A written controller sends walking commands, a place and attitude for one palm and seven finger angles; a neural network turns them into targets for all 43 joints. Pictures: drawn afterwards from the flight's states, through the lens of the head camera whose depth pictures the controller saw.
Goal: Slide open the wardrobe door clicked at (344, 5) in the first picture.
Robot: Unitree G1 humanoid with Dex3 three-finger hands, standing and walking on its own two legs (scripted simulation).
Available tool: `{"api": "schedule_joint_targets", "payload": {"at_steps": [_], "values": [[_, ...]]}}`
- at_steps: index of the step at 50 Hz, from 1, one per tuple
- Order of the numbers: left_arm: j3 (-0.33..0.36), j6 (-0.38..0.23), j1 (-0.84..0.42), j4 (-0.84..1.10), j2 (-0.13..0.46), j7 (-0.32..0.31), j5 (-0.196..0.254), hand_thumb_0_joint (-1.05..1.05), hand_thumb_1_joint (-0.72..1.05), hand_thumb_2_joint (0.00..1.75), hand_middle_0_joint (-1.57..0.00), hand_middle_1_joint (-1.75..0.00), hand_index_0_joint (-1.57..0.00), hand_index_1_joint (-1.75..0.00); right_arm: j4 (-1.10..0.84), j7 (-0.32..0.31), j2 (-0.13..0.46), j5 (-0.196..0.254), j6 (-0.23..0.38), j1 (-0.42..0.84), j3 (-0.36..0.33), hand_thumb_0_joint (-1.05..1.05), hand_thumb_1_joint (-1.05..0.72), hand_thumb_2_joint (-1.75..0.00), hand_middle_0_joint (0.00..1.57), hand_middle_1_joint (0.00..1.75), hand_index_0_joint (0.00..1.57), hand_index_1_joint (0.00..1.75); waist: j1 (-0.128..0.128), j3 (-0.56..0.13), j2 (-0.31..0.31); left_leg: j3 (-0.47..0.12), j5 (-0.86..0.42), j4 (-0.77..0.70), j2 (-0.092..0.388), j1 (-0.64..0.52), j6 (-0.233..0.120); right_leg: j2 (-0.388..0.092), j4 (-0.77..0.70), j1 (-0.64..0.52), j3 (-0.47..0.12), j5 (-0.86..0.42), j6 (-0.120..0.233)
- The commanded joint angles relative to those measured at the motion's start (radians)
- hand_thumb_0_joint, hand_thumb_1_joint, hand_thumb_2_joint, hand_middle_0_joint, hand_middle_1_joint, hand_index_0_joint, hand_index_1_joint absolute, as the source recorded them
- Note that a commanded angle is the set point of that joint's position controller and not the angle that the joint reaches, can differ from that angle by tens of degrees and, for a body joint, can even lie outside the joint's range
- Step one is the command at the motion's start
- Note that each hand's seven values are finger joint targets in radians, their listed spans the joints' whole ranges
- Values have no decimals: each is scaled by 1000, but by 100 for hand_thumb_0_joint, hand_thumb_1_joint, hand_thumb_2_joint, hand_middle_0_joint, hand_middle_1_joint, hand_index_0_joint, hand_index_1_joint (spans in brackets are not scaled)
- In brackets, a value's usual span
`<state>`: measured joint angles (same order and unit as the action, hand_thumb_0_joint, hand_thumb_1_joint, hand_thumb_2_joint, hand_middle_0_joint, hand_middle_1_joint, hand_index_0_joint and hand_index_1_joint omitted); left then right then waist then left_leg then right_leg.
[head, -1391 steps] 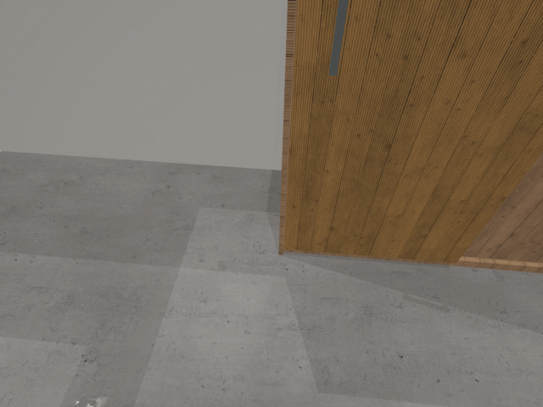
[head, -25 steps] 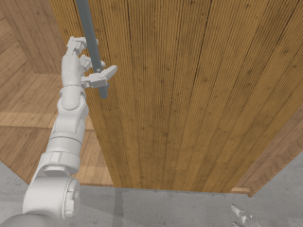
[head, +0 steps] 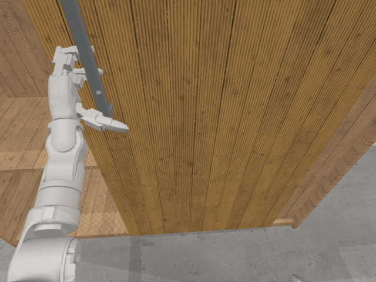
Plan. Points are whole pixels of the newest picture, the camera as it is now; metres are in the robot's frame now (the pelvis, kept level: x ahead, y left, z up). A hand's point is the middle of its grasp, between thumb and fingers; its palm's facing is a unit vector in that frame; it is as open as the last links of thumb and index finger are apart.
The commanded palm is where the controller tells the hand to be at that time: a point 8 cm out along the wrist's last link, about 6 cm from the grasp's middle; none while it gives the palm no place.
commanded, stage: slip the hand off the handle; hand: left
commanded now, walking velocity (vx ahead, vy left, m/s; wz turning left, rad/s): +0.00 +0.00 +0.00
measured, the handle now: (88, 48) +0.46 +0.20 +0.28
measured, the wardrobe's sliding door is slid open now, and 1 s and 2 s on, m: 0.57 0.57 0.57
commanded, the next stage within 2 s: draw the hand back to the body in 1.22 s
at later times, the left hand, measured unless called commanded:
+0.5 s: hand (57, 99) +0.38 +0.26 +0.22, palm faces +0.28 -0.95 -0.10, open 14.7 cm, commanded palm +0.35 +0.30 +0.21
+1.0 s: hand (35, 133) +0.30 +0.26 +0.22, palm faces +0.30 -0.95 -0.10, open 14.7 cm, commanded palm +0.26 +0.29 +0.21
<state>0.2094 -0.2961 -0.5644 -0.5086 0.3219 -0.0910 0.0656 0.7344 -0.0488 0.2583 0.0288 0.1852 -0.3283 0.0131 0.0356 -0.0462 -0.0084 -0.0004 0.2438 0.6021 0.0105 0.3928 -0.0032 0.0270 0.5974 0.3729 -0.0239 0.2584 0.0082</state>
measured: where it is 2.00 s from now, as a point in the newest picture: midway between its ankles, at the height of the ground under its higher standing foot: outside the picture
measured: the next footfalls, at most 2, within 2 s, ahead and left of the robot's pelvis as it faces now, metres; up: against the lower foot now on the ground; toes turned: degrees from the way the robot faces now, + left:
none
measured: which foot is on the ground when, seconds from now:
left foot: down 0.00-1.00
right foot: down 0.00-1.00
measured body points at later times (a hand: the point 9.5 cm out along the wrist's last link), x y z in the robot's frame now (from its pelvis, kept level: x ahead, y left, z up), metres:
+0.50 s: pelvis +0.04 +0.02 +0.00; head +0.04 +0.02 +0.45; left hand +0.36 +0.31 +0.22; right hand +0.23 -0.20 -0.08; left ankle +0.04 +0.12 -0.73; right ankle +0.03 -0.11 -0.73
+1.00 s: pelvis +0.03 +0.00 +0.00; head +0.00 -0.01 +0.45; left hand +0.27 +0.30 +0.22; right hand +0.22 -0.23 -0.08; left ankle +0.04 +0.12 -0.73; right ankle +0.03 -0.11 -0.73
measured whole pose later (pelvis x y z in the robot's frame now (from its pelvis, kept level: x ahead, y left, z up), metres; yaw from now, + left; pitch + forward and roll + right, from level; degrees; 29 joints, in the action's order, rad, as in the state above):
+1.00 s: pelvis +0.03 +0.00 +0.00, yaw +2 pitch +0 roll +0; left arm 0.37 -0.12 -0.05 0.07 0.33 0.13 0.24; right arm 0.67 -0.09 0.25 0.04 0.17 -0.24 0.04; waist -0.06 -0.07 -0.03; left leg -0.03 0.29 0.60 0.00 0.30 0.00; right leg 0.02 0.58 0.26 0.00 0.31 0.01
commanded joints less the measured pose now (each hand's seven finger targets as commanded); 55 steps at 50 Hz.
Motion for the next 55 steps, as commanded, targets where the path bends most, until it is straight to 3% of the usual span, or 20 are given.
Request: {"api": "schedule_joint_targets", "payload": {"at_steps": [1, 4, 7, 9, 11, 14, 19, 21, 25, 29, 30, 34, 35, 37, 40, 43, 46, 48, 49, 55], "values": [[69, -9, -370, 280, 209, 6, 8, 0, -55, 20, -25, -115, -25, -115, -170, -18, 128, -7, 46, 117, -41, 0, -90, -90, 20, 30, 20, 30, -41, -234, 22, 4, -8, -112, -3, -137, -40, -17, -138, -79, 11, -13, 22], [140, 36, -286, 325, 245, 17, 33, 0, -55, 20, -25, -115, -25, -115, -173, -24, 126, -10, 27, 122, -40, 0, -90, -90, 20, 30, 20, 30, -65, -268, 30, 9, -150, -102, -2, -166, -34, -14, -116, -133, 24, -165, 24], [150, 80, -223, 393, 224, 30, 51, 0, -55, 20, -25, -115, -25, -115, -192, -22, 112, -8, 7, 135, -35, 0, -90, -90, 20, 30, 20, 30, -74, -272, 24, 15, -246, -97, -1, -187, -26, -13, -101, -158, 35, -264, 23], [160, 90, -197, 467, 233, 37, 42, 0, -55, 20, -25, -115, -25, -115, -204, -21, 109, -9, -4, 145, -36, 0, -90, -90, 20, 30, 20, 30, -81, -285, -28, 13, -311, -88, 0, -221, -20, -11, -88, -159, 39, -299, 27], [95, 93, -174, 537, 158, 52, 42, 0, -55, 20, -25, -115, -25, -115, -216, -12, 99, -9, -4, 144, -36, 0, -90, -90, 20, 30, 20, 30, -66, -297, -52, 7, -375, -72, 5, -267, -14, -9, -76, -132, 47, -325, 24], [66, 93, -204, 577, 148, 81, 43, 0, -55, 20, -25, -115, -25, -115, -212, -15, 105, -7, -5, 140, -39, 0, -90, -90, 20, 30, 20, 30, -42, -266, -61, -10, -387, -60, 10, -295, -8, -3, -80, -84, 50, -299, 23], [76, 114, -233, 535, 176, 127, 64, 0, -55, 20, -25, -115, -25, -115, -194, -35, 110, 1, -10, 144, -33, 0, -90, -90, 20, 30, 20, 30, -30, -221, -64, -32, -299, -70, 5, -280, 0, -3, -92, -50, 52, -227, 26], [109, 122, -202, 519, 197, 139, 78, 0, -55, 20, -25, -115, -25, -115, -197, -40, 108, 0, -10, 148, -29, 0, -90, -90, 20, 30, 20, 30, -49, -250, -56, -38, -296, -70, -1, -271, 0, -6, -88, -75, 53, -232, 29], [166, 113, -221, 505, 255, 156, 92, 0, -55, 20, -25, -115, -25, -115, -197, -48, 110, 0, -11, 155, -24, 0, -90, -90, 20, 30, 20, 30, -57, -266, -60, -36, -286, -73, -4, -256, -1, -7, -88, -90, 53, -229, 30], [197, 100, -19, 537, 234, 184, 117, 0, -55, 20, -25, -115, -25, -115, -224, -28, 106, -3, -4, 159, -28, 0, -90, -90, 20, 30, 20, 30, -101, -295, -49, -26, -384, -61, -3, -254, 4, -2, -67, -142, 60, -309, 30], [169, 99, -14, 572, 202, 192, 125, 0, -55, 20, -25, -115, -25, -115, -234, -23, 103, 0, -1, 162, -26, 0, -90, -90, 20, 30, 20, 30, -96, -289, -44, -24, -382, -60, -4, -245, 1, -6, -64, -143, 61, -317, 27], [250, 131, 77, 612, 261, 197, 149, 0, -55, 20, -25, -115, -25, -115, -240, -27, 114, 4, -4, 176, -30, 0, -90, -90, 20, 30, 20, 30, -108, -227, 15, -10, -279, -79, -6, -189, -11, -3, -80, -149, 57, -281, 22], [256, 133, 74, 651, 261, 195, 153, 0, -55, 20, -25, -115, -25, -115, -247, -29, 110, 6, -2, 188, -28, 0, -90, -90, 20, 30, 20, 30, -106, -225, -1, -5, -261, -83, -9, -184, -14, -6, -85, -146, 55, -269, 20], [246, 129, 84, 728, 247, 193, 155, 0, -55, 20, -25, -115, -25, -115, -249, -31, 102, 4, 6, 197, -27, 0, -90, -90, 20, 30, 20, 30, -102, -239, -45, 0, -249, -80, -13, -207, -14, -5, -84, -142, 52, -256, 21], [255, 111, 99, 771, 258, 186, 156, 0, -55, 20, -25, -115, -25, -115, -239, -38, 103, 0, 18, 201, -26, 0, -90, -90, 20, 30, 20, 30, -95, -225, -50, -2, -211, -80, -14, -206, -19, -6, -93, -125, 48, -221, 18], [203, 101, 163, 800, 204, 202, 164, 0, -55, 20, -25, -115, -25, -115, -238, -40, 95, 0, 35, 213, -19, 0, -90, -90, 20, 30, 20, 30, -92, -184, -73, -2, -169, -85, -18, -203, -18, -5, -101, -105, 49, -180, 18], [240, 111, 223, 786, 229, 214, 183, 0, -55, 20, -25, -115, -25, -115, -234, -50, 99, 2, 45, 220, -19, 0, -90, -90, 20, 30, 20, 30, -102, -158, -26, -3, -104, -94, -20, -174, -24, -9, -120, -108, 42, -125, 14], [220, 120, 226, 806, 213, 224, 189, 0, -55, 20, -25, -115, -25, -115, -235, -54, 95, 5, 51, 233, -13, 0, -90, -90, 20, 30, 20, 30, -99, -146, -66, -3, -83, -98, -25, -178, -23, -10, -127, -101, 42, -100, 15], [220, 125, 234, 808, 212, 225, 195, 0, -55, 20, -25, -115, -25, -115, -235, -55, 99, 5, 54, 234, -11, 0, -90, -90, 20, 30, 20, 30, -100, -140, -35, -5, -70, -98, -23, -174, -24, -9, -132, -101, 41, -87, 13], [184, 126, 265, 868, 180, 222, 202, 0, -55, 20, -25, -115, -25, -115, -242, -59, 90, 5, 78, 255, 0, 0, -90, -90, 20, 30, 20, 30, -99, -92, -39, -12, -3, -106, -27, -169, -27, -14, -158, -77, 34, 0, 10]]}}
